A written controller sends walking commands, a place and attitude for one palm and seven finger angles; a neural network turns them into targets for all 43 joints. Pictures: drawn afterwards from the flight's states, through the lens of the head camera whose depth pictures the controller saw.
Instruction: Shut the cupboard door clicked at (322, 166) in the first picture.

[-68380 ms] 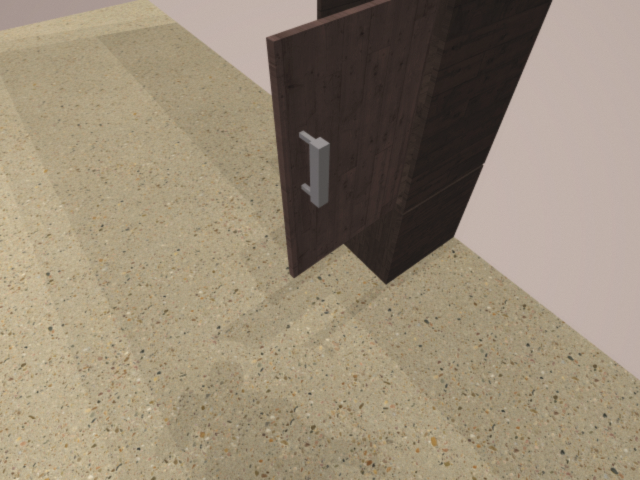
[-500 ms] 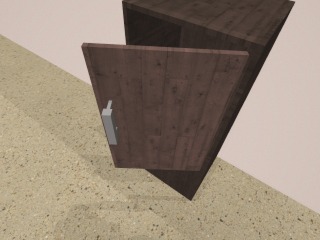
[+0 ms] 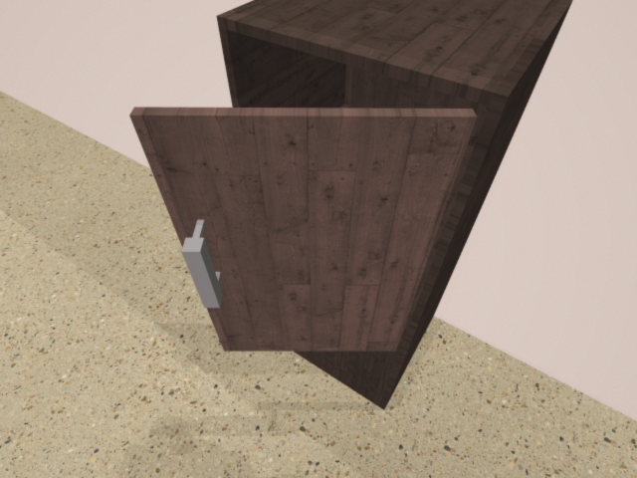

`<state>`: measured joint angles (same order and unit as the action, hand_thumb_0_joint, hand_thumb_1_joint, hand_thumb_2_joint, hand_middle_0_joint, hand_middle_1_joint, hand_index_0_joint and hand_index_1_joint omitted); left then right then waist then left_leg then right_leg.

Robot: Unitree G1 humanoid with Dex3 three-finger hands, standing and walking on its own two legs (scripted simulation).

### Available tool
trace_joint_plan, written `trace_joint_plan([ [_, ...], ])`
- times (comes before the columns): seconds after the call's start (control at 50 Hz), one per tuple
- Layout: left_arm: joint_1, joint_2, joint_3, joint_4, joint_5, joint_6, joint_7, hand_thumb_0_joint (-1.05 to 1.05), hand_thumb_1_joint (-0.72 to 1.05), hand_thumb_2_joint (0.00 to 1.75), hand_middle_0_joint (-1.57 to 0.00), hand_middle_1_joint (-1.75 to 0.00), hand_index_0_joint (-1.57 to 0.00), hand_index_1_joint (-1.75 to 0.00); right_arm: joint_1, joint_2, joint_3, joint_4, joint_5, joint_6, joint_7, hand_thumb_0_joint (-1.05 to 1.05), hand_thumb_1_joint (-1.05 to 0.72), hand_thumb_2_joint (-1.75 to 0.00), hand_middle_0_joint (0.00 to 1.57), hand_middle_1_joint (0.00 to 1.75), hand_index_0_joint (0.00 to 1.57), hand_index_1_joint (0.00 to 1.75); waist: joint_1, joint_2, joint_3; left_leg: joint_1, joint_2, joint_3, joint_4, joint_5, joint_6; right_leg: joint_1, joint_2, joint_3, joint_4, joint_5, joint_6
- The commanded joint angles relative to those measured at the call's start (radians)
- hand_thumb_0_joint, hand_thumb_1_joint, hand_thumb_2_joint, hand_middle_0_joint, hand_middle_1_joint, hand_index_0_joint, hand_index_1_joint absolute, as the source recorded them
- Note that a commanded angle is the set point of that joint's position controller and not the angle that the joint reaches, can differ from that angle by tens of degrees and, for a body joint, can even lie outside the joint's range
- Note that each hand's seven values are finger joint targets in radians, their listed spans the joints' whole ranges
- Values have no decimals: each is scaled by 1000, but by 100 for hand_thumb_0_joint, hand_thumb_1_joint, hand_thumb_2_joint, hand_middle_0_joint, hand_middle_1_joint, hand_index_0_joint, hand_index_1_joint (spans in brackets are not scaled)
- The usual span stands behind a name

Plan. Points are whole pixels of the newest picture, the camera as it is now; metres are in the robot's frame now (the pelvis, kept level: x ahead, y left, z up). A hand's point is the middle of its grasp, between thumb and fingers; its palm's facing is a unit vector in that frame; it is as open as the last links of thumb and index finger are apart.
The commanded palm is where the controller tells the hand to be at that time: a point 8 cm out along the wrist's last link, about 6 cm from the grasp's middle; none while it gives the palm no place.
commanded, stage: look again from close up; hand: left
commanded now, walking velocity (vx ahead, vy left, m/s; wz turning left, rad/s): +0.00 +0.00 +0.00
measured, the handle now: (206, 264) +0.41 +0.20 +0.01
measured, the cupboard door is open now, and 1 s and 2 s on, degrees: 34 34 34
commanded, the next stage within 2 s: come to a stop and stand still in 0.06 s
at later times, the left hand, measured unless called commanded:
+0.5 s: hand out of the picture +0.01 +0.17 -0.18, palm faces +0.00 -0.98 -0.19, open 7.4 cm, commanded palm none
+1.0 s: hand out of the picture +0.01 +0.17 -0.17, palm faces +0.01 -0.98 -0.20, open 7.4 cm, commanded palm none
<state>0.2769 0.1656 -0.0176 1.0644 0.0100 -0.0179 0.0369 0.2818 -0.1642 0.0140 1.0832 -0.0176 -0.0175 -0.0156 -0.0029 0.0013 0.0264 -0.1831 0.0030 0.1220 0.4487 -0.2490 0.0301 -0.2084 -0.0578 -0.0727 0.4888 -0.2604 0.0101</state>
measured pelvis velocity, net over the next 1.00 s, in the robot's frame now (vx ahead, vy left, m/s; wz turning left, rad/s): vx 0.01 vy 0.00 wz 0.00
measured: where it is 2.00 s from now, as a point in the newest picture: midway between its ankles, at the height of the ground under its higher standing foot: outside the picture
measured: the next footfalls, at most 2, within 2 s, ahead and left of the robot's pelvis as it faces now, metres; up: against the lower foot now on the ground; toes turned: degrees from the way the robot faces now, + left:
none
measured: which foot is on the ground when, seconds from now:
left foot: down 0.00-1.00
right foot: down 0.00-1.00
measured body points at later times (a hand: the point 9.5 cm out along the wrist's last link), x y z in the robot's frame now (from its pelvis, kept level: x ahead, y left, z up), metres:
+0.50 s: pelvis +0.01 +0.00 +0.00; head +0.02 +0.00 +0.45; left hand +0.01 +0.22 -0.16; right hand +0.03 -0.23 -0.16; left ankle +0.00 +0.10 -0.74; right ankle +0.00 -0.12 -0.74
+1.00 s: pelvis +0.01 +0.00 +0.00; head +0.03 +0.00 +0.45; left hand +0.01 +0.23 -0.16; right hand +0.00 -0.21 -0.16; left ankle +0.00 +0.10 -0.74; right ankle +0.00 -0.12 -0.74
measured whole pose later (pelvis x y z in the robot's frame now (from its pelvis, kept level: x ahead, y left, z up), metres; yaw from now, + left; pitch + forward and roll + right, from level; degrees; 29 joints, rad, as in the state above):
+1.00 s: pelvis +0.01 +0.00 +0.00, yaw +0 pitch -1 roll +1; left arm 0.28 0.15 -0.02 1.09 0.00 -0.01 0.03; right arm 0.29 -0.14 0.02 1.11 -0.01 -0.01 -0.02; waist 0.00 0.00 0.06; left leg -0.16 0.00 0.12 0.43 -0.25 0.03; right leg -0.19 -0.06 -0.07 0.47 -0.26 0.01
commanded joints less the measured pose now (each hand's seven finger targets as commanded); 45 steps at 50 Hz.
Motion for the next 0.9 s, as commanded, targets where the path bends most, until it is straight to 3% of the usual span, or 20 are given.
trace_joint_plan([
  [0.0,67,98,20,-18,0,-13,4,0,90,90,-20,-30,-20,-30,39,-78,-11,-24,3,-20,-3,0,-90,-90,20,30,20,30,10,-2,19,-27,101,-115,-97,149,5,28,-68,89,-92,173,-44],
  [0.24,56,97,22,-6,-1,-11,7,0,90,90,-20,-30,-20,-30,22,-75,-17,10,7,-14,-8,0,-90,-90,20,30,20,30,9,0,11,20,109,-104,-94,206,-4,42,-74,98,-97,257,-43],
  [0.34,62,87,20,3,-1,-10,7,0,90,90,-20,-30,-20,-30,20,-68,-17,17,7,-11,-8,0,-90,-90,20,30,20,30,8,-8,25,23,110,-103,-104,171,-4,33,-70,100,-115,215,-42],
  [0.36,127,115,24,40,15,-21,43,0,90,90,-20,-30,-20,-30,-50,-114,-28,-50,18,-19,-5,0,-90,-90,20,30,20,30,29,-38,28,-35,132,-83,110,278,-31,17,-125,148,-88,595,-27],
  [0.38,82,151,29,-11,4,-32,33,0,90,90,-20,-30,-20,-30,17,-73,-27,-72,13,-5,1,0,-90,-90,20,30,20,30,-21,-38,-64,-29,86,-95,63,-7,-27,54,-159,165,-85,423,-58],
  [0.4,47,158,30,-21,1,-39,21,0,90,90,-20,-30,-20,-30,5,-59,-26,-63,0,-6,5,0,-90,-90,20,30,20,30,-16,84,-81,3,61,-86,17,23,-22,67,-148,159,-49,482,-78],
  [0.44,40,116,19,-31,0,-34,15,0,90,90,-20,-30,-20,-30,41,-74,-26,-63,4,-12,0,0,-90,-90,20,30,20,30,-22,50,-56,-10,97,-115,-2,125,-9,23,-85,110,-39,250,-69],
  [0.5,43,92,12,-25,1,-21,9,0,90,90,-20,-30,-20,-30,35,-78,-22,-69,4,-16,-6,0,-90,-90,20,30,20,30,-9,25,3,-23,114,-133,-27,179,9,1,-55,85,-47,160,-59],
  [0.54,41,87,10,-27,1,-12,7,0,90,90,-20,-30,-20,-30,32,-91,-21,-75,6,-10,-5,0,-90,-90,20,30,20,30,-8,-10,60,-57,110,-136,-57,85,10,-25,-47,87,-63,58,-53],
  [0.58,38,85,10,-29,1,-4,4,0,90,90,-20,-30,-20,-30,30,-94,-21,-74,4,-7,-2,0,-90,-90,20,30,20,30,-5,2,109,-92,105,-147,-98,-16,12,-51,-40,88,-82,-33,-50],
  [0.7,46,91,12,-33,2,1,-1,0,90,90,-20,-30,-20,-30,36,-99,-18,-65,1,-12,-2,0,-90,-90,20,30,20,30,6,20,99,-93,105,-157,-150,-53,18,-25,-35,78,-79,-15,-45],
  [0.88,51,92,16,-12,-2,-5,-1,0,90,90,-20,-30,-20,-30,52,-91,-14,-24,6,-20,-5,0,-90,-90,20,30,20,30,7,-12,15,-12,104,-126,-115,104,13,20,-57,82,-87,96,-39],
])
